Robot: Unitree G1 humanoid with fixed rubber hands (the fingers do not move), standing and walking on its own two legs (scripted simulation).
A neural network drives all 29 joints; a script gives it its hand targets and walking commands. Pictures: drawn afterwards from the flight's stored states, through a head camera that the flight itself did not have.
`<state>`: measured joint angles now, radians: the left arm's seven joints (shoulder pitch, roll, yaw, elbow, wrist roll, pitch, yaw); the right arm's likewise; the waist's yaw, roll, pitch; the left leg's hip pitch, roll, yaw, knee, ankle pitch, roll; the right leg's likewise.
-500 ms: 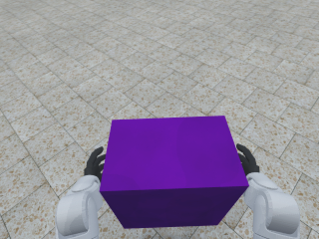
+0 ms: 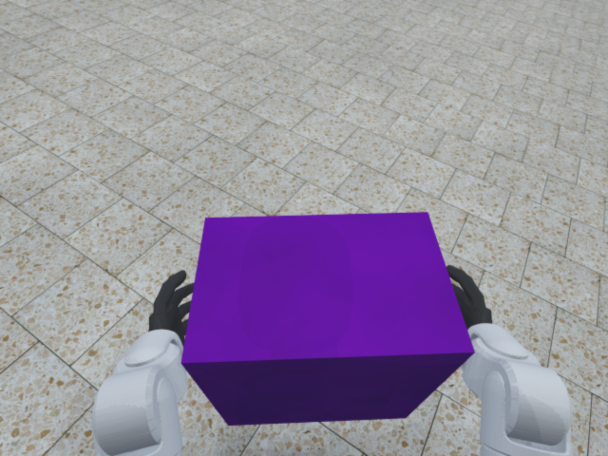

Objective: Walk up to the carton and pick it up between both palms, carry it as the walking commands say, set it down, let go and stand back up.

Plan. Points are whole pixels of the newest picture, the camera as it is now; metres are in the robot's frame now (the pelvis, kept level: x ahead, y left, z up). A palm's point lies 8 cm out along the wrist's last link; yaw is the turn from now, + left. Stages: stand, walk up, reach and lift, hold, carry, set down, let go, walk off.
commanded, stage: carry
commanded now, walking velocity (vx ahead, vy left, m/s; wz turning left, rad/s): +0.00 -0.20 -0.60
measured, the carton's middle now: (317, 330) +0.28 +0.01 +0.03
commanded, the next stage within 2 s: none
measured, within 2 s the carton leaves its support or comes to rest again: neither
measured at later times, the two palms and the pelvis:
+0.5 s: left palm (389, 331) +0.27 -0.07 +0.06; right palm out of the picture +0.17 -0.39 +0.09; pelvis -0.02 -0.16 +0.01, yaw -17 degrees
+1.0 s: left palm (590, 383) +0.22 -0.30 +0.06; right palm out of the picture +0.06 -0.60 +0.06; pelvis -0.08 -0.33 +0.00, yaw -26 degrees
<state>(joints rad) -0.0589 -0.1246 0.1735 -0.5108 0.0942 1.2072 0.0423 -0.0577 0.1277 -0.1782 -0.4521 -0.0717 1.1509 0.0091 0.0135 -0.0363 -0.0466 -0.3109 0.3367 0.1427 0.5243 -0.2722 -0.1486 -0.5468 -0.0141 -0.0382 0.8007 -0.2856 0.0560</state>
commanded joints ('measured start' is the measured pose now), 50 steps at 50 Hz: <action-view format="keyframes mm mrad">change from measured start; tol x64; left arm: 1 -440 -751 -829 -59 -399 6 -225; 50 -368 -761 -748 -10 -357 -61 -244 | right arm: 1 -356 696 760 -116 309 24 186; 50 -485 742 847 -106 404 22 174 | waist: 1 28 23 -282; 50 11 -179 -344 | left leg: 1 -42 -50 62 396 -114 74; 29 477 16 54 7 859 124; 34 367 -61 140 226 616 40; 37 -302 -196 39 594 -566 33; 50 -162 -303 -44 349 -267 108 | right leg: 1 413 -55 115 -391 276 -61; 17 402 26 281 -563 689 149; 21 -224 -24 212 484 -185 30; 37 532 -283 404 -347 1007 -132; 50 470 -239 249 -467 379 -205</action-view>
